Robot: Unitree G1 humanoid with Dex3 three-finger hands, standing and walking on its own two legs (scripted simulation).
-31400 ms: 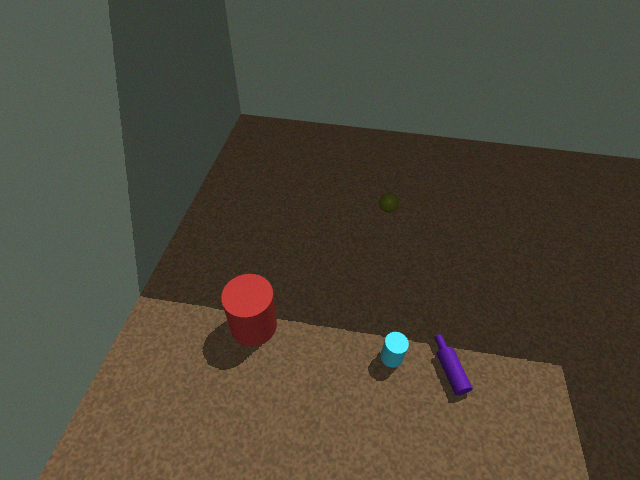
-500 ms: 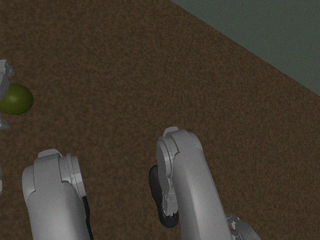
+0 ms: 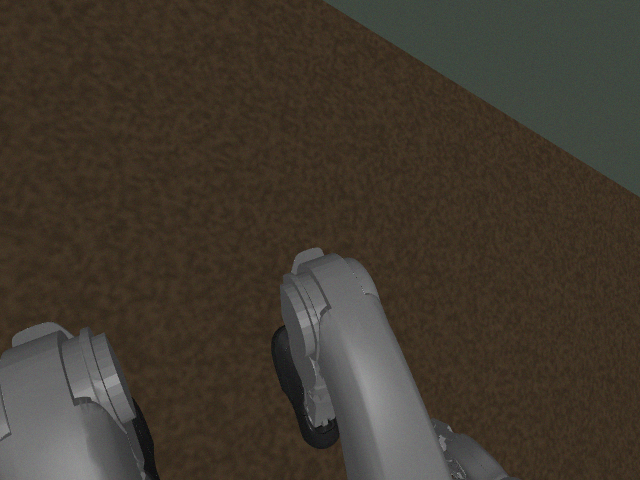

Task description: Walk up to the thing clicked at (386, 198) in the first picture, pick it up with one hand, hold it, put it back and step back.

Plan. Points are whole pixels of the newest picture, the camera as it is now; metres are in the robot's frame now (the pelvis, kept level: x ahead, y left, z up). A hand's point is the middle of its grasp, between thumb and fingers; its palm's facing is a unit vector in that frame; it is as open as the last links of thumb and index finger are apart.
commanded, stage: rest palm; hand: left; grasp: from above
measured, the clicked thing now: out of the picture +0.46 +0.31 -0.26
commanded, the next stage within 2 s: close in 0.18 s
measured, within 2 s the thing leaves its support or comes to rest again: neither
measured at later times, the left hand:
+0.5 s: hand out of the picture +0.44 +0.30 -0.23, palm faces -0.41 -0.11 -0.91, open 13.2 cm
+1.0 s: hand out of the picture +0.44 +0.32 -0.23, palm faces -0.46 -0.15 -0.88, open 12.7 cm
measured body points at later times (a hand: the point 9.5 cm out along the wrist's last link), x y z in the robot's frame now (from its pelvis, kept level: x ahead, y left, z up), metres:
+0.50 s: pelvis +0.00 +0.00 +0.00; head +0.25 +0.12 +0.35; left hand +0.45 +0.30 -0.18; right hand +0.05 -0.27 -0.06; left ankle +0.07 +0.14 -0.27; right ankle +0.11 -0.13 -0.27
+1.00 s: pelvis +0.00 +0.00 +0.00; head +0.26 +0.11 +0.35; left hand +0.46 +0.32 -0.18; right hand +0.04 -0.25 -0.07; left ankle +0.07 +0.14 -0.27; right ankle +0.11 -0.13 -0.27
